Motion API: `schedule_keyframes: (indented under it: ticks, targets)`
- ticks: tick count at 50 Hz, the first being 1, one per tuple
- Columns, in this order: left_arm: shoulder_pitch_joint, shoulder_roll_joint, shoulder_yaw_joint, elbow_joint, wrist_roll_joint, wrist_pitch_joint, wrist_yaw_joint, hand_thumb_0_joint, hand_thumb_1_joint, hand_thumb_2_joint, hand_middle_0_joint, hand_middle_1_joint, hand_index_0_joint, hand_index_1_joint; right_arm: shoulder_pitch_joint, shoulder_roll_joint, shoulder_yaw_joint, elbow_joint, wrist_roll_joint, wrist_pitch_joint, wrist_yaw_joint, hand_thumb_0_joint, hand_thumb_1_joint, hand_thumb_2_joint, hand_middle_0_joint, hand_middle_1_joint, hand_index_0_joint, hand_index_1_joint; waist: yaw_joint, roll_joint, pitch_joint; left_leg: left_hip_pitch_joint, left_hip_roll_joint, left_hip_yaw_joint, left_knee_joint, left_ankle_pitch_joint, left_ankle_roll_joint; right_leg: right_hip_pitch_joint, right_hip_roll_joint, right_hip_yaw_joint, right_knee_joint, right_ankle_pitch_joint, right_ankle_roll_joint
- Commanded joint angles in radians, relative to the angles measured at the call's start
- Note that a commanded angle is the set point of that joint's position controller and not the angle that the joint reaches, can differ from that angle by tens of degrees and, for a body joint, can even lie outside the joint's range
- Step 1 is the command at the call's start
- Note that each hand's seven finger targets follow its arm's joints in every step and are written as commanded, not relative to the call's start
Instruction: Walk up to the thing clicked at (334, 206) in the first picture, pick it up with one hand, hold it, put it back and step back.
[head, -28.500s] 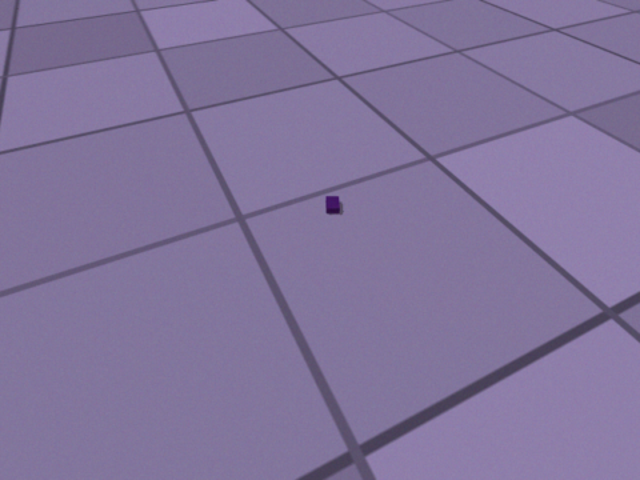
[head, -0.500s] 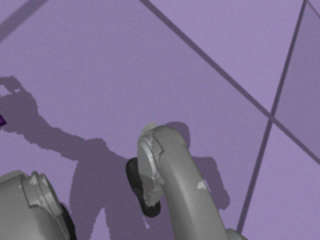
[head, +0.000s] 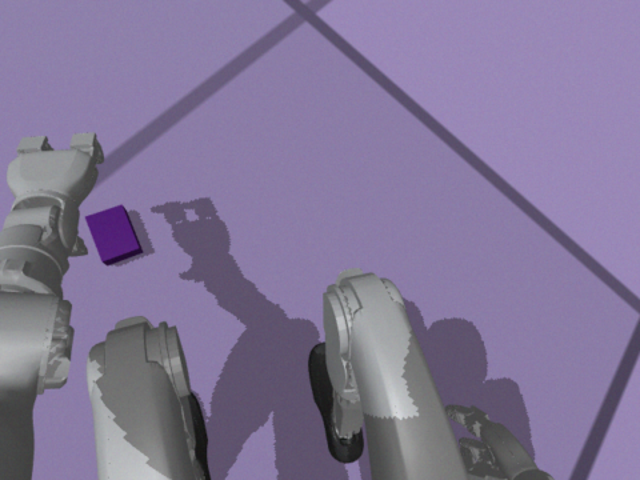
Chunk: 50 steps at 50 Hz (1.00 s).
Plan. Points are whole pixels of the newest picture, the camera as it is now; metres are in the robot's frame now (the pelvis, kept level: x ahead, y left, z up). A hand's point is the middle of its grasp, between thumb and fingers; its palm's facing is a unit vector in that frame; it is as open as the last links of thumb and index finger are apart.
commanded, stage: withdraw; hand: left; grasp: from above
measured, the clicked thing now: (114, 235) +0.51 +0.22 -0.33
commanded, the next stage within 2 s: home in 0.14 s
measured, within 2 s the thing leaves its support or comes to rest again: neither
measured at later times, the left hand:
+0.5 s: hand (56, 207) +0.48 +0.23 -0.12, palm faces -0.36 -0.12 -0.92, open 12.8 cm
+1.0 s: hand out of the picture +0.30 +0.21 +0.09, palm faces -0.16 -0.78 -0.60, open 7.4 cm
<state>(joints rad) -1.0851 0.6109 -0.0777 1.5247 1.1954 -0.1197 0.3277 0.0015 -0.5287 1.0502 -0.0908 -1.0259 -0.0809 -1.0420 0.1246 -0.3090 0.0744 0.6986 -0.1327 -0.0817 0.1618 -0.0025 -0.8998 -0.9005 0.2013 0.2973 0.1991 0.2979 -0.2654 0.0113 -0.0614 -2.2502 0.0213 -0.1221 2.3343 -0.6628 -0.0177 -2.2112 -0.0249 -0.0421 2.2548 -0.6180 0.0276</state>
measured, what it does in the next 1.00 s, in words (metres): rises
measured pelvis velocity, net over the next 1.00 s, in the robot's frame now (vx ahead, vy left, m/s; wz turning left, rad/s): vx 0.02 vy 0.00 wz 0.07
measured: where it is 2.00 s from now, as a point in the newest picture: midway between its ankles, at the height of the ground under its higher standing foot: (269, 449)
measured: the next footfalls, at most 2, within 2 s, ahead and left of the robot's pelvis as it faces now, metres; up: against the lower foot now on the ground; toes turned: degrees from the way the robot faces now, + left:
none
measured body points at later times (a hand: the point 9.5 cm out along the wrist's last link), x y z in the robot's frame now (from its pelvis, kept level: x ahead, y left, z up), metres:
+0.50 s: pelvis +0.02 +0.00 +0.02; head +0.24 +0.02 +0.41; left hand +0.50 +0.24 -0.07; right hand +0.05 -0.26 -0.11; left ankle +0.09 +0.13 -0.32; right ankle +0.11 -0.13 -0.32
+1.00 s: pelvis +0.02 +0.00 +0.19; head +0.15 +0.02 +0.62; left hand +0.30 +0.25 +0.13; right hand +0.24 -0.24 +0.10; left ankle +0.09 +0.13 -0.32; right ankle +0.11 -0.13 -0.32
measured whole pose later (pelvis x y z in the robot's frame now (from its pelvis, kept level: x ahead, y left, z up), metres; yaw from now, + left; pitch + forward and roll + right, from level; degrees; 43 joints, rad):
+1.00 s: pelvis +0.02 +0.00 +0.19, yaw +4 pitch +27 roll -3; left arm -0.10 0.31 -0.06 0.38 0.35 0.22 0.14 0.01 0.87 0.90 -0.21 -0.30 -0.22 -0.31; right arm 0.05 -0.25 -0.02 0.59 0.03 -0.06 -0.03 0.00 -0.90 -0.90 0.20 0.30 0.20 0.30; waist -0.05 0.04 -0.21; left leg -1.58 0.03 -0.06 1.72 -0.62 -0.02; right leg -1.56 -0.04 -0.04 1.68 -0.60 0.02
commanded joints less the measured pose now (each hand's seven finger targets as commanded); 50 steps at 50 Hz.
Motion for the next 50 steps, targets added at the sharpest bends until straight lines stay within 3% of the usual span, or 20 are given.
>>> schedule_keyframes:
  ticks: [1,4,8,10,11,12,14,15,16,19,21,23,26,30,32,36,40,45,46,50]
  targets:
    - [-0.347,0.221,0.054,-0.049,0.038,-0.02,0.093,0.0,-0.529,1.04,-0.077,-1.035,-0.072,-1.042,0.225,-0.227,-0.048,-0.001,-0.011,-0.004,-0.027,0.0,-0.894,-0.898,0.2,0.3,0.2,0.3,-0.068,0.155,-0.555,0.303,-0.038,0.084,-0.198,0.037,0.047,0.311,0.053,-0.085,-0.218,0.041,-0.062]
    - [-0.331,0.282,0.097,-0.005,0.065,-0.024,0.149,0.0,-0.532,1.037,-0.077,-1.041,-0.074,-1.045,0.236,-0.231,-0.034,-0.008,-0.03,-0.015,-0.029,0.0,-0.894,-0.897,0.2,0.3,0.2,0.3,-0.062,0.199,-0.584,0.309,-0.032,0.093,-0.177,0.07,0.045,0.352,0.056,-0.08,-0.199,0.073,-0.058]
    - [-0.328,0.347,0.18,-0.176,0.064,-0.014,0.207,0.0,-0.549,1.04,-0.074,-1.04,-0.07,-1.044,0.256,-0.242,-0.057,-0.007,-0.04,-0.032,-0.016,0.0,-0.901,-0.899,0.2,0.3,0.2,0.3,-0.024,0.364,-0.764,0.476,-0.023,0.096,-0.171,0.185,0.029,0.371,0.046,-0.103,-0.143,0.203,-0.065]
    - [-0.276,0.308,0.178,-0.252,0.045,0.007,0.218,0.0,-0.546,1.034,-0.073,-1.032,-0.071,-1.035,0.253,-0.233,-0.074,-0.005,-0.041,-0.031,-0.005,0.0,-0.899,-0.898,0.2,0.3,0.2,0.3,-0.021,0.401,-0.817,0.512,-0.019,0.102,-0.172,0.215,0.027,0.389,0.048,-0.104,-0.136,0.244,-0.066]
    - [-0.29,0.32,0.189,-0.34,0.024,0.014,0.223,0.0,-0.466,0.954,-0.153,-0.952,-0.151,-0.955,0.253,-0.24,-0.091,-0.007,-0.035,-0.027,-0.003,0.0,-0.883,-0.895,0.2,0.3,0.199,0.3,-0.008,0.422,-0.871,0.538,-0.017,0.103,-0.181,0.22,0.027,0.395,0.047,-0.102,-0.144,0.251,-0.067]
    - [-0.238,0.303,0.191,-0.376,0.008,0.03,0.219,0.0,-0.524,1.007,-0.078,-1.024,-0.082,-1.019,0.264,-0.239,-0.106,-0.004,-0.029,-0.02,0.001,0.0,-0.895,-0.896,0.2,0.3,0.2,0.3,0.009,0.442,-0.906,0.557,-0.015,0.11,-0.192,0.247,0.025,0.431,0.047,-0.096,-0.154,0.28,-0.066]
    - [-0.211,0.252,0.165,-0.424,-0.02,0.061,0.198,0.0,-0.364,0.88,-0.238,-0.864,-0.214,-0.859,0.278,-0.239,-0.135,0.011,-0.017,-0.01,0.007,0.0,-0.883,-0.895,0.2,0.3,0.199,0.3,0.006,0.419,-0.918,0.576,-0.013,0.112,-0.207,0.248,0.028,0.427,0.046,-0.097,-0.173,0.286,-0.065]
    - [-0.205,0.237,0.157,-0.439,-0.036,0.075,0.182,0.0,-0.444,0.96,-0.158,-0.944,-0.134,-0.939,0.291,-0.237,-0.146,0.019,-0.01,-0.004,0.01,0.0,-0.893,-0.895,0.2,0.3,0.2,0.3,0.007,0.391,-0.923,0.57,-0.011,0.114,-0.212,0.245,0.032,0.44,0.048,-0.093,-0.19,0.289,-0.063]
    - [-0.19,0.222,0.154,-0.415,-0.046,0.089,0.168,0.0,-0.364,0.88,-0.224,-0.864,-0.202,-0.859,0.303,-0.235,-0.148,0.031,-0.004,0.0,0.012,0.0,-0.885,-0.896,0.2,0.3,0.199,0.3,0.004,0.37,-0.882,0.55,-0.013,0.111,-0.22,0.243,0.033,0.423,0.047,-0.096,-0.193,0.283,-0.065]
    - [-0.119,0.186,0.152,-0.446,-0.091,0.121,0.115,0.0,-0.124,0.836,-0.22,-0.624,-0.202,-0.619,0.327,-0.227,-0.169,0.039,0.021,0.016,0.01,0.0,-0.887,-0.897,0.2,0.3,0.2,0.3,0.046,0.301,-0.901,0.558,-0.018,0.11,-0.258,0.255,0.041,0.473,0.05,-0.088,-0.235,0.282,-0.065]
    - [-0.042,0.118,0.128,-0.469,-0.139,0.138,0.072,0.0,0.036,0.798,-0.205,-0.464,-0.191,-0.47,0.317,-0.214,-0.179,0.028,0.039,0.025,0.008,0.0,-0.89,-0.898,0.2,0.3,0.2,0.3,0.068,0.255,-0.883,0.549,-0.022,0.113,-0.293,0.245,0.045,0.505,0.048,-0.08,-0.27,0.269,-0.065]
    - [0.045,0.116,0.143,-0.558,-0.2,0.15,0.032,0.0,0.196,0.803,-0.198,-0.396,-0.189,-0.404,0.301,-0.206,-0.188,0.0,0.062,0.041,0.002,0.0,-0.893,-0.899,0.2,0.3,0.2,0.3,0.097,0.197,-0.876,0.527,-0.027,0.115,-0.344,0.2,0.053,0.566,0.048,-0.07,-0.326,0.226,-0.06]
    - [0.188,0.018,0.094,-0.632,-0.298,0.174,-0.04,0.0,0.436,0.799,-0.183,-0.282,-0.182,-0.283,0.24,-0.188,-0.192,-0.051,0.087,0.056,-0.018,0.0,-0.898,-0.9,0.2,0.3,0.2,0.3,0.095,0.097,-0.764,0.497,-0.028,0.104,-0.418,0.11,0.059,0.598,0.046,-0.058,-0.408,0.147,-0.056]
    - [0.322,0.0,0.112,-0.83,-0.427,0.183,-0.118,0.0,0.756,0.9,-0.2,-0.298,-0.2,-0.299,0.166,-0.172,-0.201,-0.106,0.112,0.063,-0.053,0.0,-0.899,-0.9,0.2,0.3,0.2,0.3,0.14,0.052,-0.728,0.556,-0.029,0.091,-0.501,0.08,0.054,0.656,0.042,-0.039,-0.488,0.114,-0.056]
    - [0.375,-0.056,0.081,-0.927,-0.47,0.181,-0.138,0.0,0.9,0.9,-0.2,-0.299,-0.2,-0.299,0.138,-0.152,-0.199,-0.125,0.121,0.062,-0.073,0.0,-0.9,-0.9,0.2,0.3,0.2,0.3,0.137,0.04,-0.701,0.587,-0.031,0.09,-0.542,0.073,0.053,0.688,0.038,-0.029,-0.533,0.109,-0.053]
    - [0.44,-0.067,0.106,-1.086,-0.555,0.186,-0.143,0.0,0.9,0.9,-0.2,-0.299,-0.2,-0.299,0.085,-0.137,-0.196,-0.142,0.137,0.048,-0.111,0.0,-0.899,-0.9,0.2,0.3,0.2,0.3,0.167,0.098,-0.684,0.743,-0.023,0.067,-0.65,0.049,0.04,0.692,0.026,-0.021,-0.595,0.093,-0.056]
    - [0.571,-0.123,0.09,-1.204,-0.649,0.214,-0.144,0.0,0.9,0.9,-0.2,-0.298,-0.2,-0.299,0.045,-0.122,-0.186,-0.165,0.149,0.025,-0.147,0.0,-0.899,-0.9,0.2,0.3,0.2,0.3,0.176,0.108,-0.665,0.863,-0.021,0.063,-0.743,0.051,0.032,0.764,0.017,-0.014,-0.676,0.091,-0.053]
    - [0.742,-0.154,0.089,-1.309,-0.803,0.284,-0.159,0.0,0.9,0.901,-0.2,-0.3,-0.2,-0.3,-0.013,-0.103,-0.167,-0.197,0.164,-0.003,-0.192,0.0,-0.9,-0.9,0.2,0.3,0.2,0.3,0.18,0.071,-0.613,0.972,-0.018,0.054,-0.864,0.0,0.036,0.883,0.018,-0.004,-0.808,0.044,-0.046]
    - [0.775,-0.18,0.059,-1.342,-0.831,0.295,-0.167,0.0,0.902,0.906,-0.201,-0.303,-0.201,-0.304,-0.018,-0.097,-0.161,-0.2,0.165,-0.009,-0.2,0.0,-0.9,-0.9,0.2,0.3,0.2,0.3,0.17,0.085,-0.59,0.989,-0.017,0.059,-0.887,0.001,0.036,0.902,0.018,-0.002,-0.834,0.043,-0.046]
    - [0.894,-0.182,0.087,-1.44,-0.951,0.337,-0.179,0.0,0.901,0.902,-0.2,-0.301,-0.2,-0.301,-0.034,-0.076,-0.142,-0.234,0.172,-0.032,-0.227,0.0,-0.901,-0.9,0.2,0.3,0.2,0.3,0.174,0.05,-0.552,1.064,-0.019,0.076,-0.96,0.026,0.042,1.023,0.021,0.015,-0.94,0.055,-0.042]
